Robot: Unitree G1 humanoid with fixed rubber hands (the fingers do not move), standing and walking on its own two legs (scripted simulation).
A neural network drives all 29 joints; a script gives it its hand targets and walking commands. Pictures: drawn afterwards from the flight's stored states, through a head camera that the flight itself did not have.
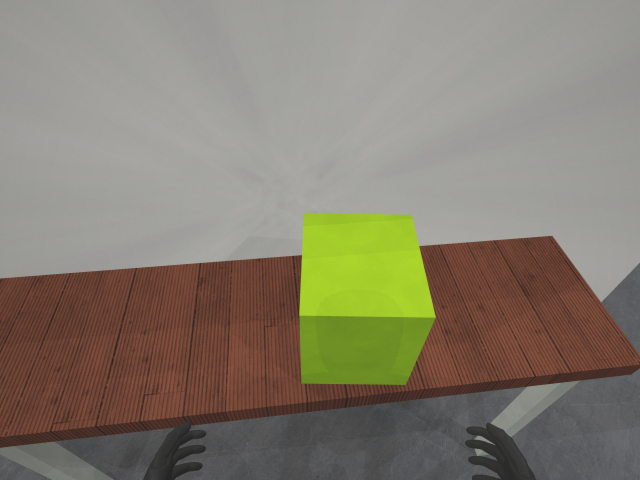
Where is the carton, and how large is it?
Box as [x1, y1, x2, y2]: [299, 213, 435, 384]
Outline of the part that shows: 304,213 299,311 301,383 405,384 435,317 411,215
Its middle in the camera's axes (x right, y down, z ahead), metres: +0.06 +0.09 +0.61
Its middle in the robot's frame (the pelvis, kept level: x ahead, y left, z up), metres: +0.41 -0.01 -0.03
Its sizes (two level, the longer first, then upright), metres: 0.184 0.167 0.200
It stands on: a table, 0.65 m high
